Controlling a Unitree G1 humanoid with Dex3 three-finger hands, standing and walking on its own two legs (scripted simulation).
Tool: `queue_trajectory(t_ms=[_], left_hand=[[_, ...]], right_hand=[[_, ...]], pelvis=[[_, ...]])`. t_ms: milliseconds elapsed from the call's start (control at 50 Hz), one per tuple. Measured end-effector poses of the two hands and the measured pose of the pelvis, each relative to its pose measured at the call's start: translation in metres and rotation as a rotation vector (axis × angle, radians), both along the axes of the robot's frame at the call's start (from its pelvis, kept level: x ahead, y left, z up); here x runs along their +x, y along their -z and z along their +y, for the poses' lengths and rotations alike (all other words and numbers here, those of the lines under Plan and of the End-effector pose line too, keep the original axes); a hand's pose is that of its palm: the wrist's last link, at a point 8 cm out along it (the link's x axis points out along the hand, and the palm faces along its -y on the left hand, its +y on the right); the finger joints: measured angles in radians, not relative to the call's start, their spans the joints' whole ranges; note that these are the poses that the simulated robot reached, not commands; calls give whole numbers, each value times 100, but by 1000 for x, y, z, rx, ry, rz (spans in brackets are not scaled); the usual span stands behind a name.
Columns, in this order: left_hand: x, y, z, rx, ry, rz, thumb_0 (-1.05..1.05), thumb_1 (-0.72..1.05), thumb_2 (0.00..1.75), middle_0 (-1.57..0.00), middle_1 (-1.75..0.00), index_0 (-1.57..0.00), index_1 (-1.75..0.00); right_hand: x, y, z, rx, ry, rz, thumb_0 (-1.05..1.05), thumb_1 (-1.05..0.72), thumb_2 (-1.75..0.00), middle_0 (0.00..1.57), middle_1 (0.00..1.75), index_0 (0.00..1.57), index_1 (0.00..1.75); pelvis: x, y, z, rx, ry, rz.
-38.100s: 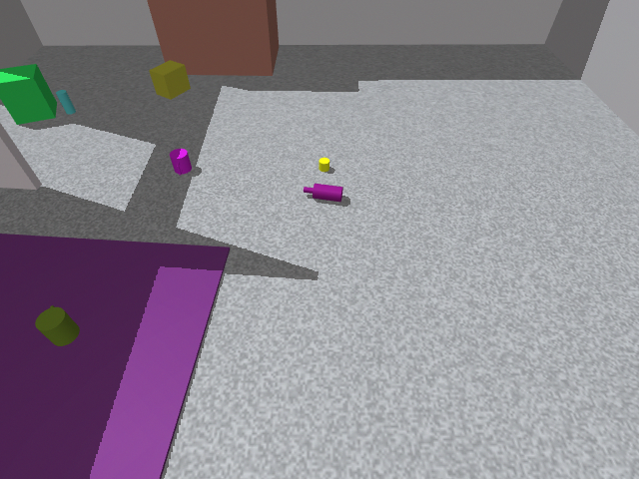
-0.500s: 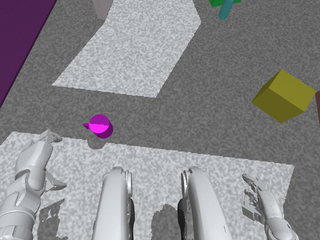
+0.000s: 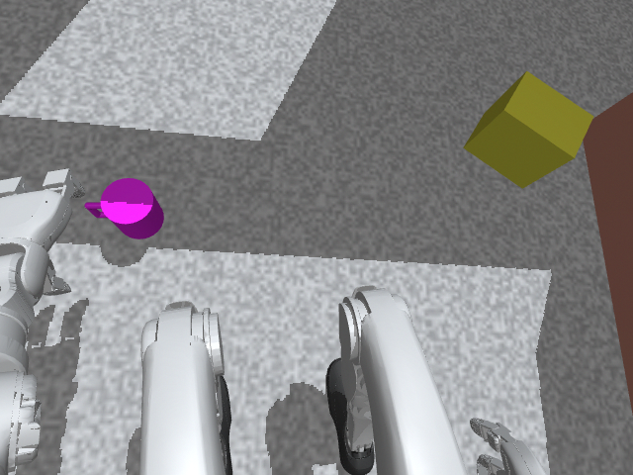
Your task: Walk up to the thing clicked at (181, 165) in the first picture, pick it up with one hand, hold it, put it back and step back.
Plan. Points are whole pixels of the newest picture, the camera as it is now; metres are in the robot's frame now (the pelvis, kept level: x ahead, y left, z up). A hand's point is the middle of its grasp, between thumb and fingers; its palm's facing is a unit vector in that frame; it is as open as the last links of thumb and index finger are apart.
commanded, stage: rise first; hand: left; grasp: from above
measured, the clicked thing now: (125, 210) +0.54 +0.29 -0.34
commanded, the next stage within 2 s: none
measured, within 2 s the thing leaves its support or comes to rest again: neither
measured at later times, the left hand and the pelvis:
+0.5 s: hand (75, 226) +0.46 +0.31 -0.19, palm faces -0.45 -0.04 -0.89, open 14.2 cm; pelvis +0.01 +0.00 -0.04, yaw -2 degrees
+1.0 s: hand (86, 220) +0.47 +0.31 -0.21, palm faces -0.45 -0.05 -0.89, open 14.1 cm; pelvis +0.01 +0.00 -0.05, yaw -3 degrees
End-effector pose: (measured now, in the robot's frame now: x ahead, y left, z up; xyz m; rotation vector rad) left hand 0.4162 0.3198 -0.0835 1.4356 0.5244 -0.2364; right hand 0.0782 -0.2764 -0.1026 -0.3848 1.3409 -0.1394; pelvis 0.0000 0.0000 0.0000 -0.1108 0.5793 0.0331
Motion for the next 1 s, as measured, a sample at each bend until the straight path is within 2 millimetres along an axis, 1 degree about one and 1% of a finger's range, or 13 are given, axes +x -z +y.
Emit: queue_trajectory(t_ms=[100,260,460,600,760,1000], left_hand=[[12,14,-1,31,41,-2,0,-55,105,-8,-100,-6,-102],[29,33,-6,63,90,-10,0,-54,103,-8,-99,-7,-100],[42,48,-8,65,87,-24,0,-53,102,-8,-100,-8,-101],[50,57,-10,68,74,-23,0,-54,102,-8,-101,-7,-102],[57,65,-14,58,70,-27,0,-54,101,-8,-102,-7,-103],[61,71,-14,62,72,-24,0,-54,101,-8,-103,-7,-103]], right_hand=[[-2,8,-1,-8,-5,30,1,-90,-90,20,30,21,30],[3,24,2,5,-25,52,0,-91,-90,20,30,21,30],[3,38,6,25,-42,74,0,-91,-90,20,30,21,30],[-3,41,5,23,-39,99,0,-91,-90,20,30,21,30],[-13,39,3,10,-28,128,0,-91,-90,20,30,21,30],[-22,38,4,2,-24,138,0,-91,-90,20,30,21,30]], pelvis=[[2,11,1,-6,1,8],[6,25,1,-10,9,11],[9,37,0,-11,20,17],[11,42,-1,-13,27,22],[12,45,0,-20,33,18],[12,50,1,-27,35,14]])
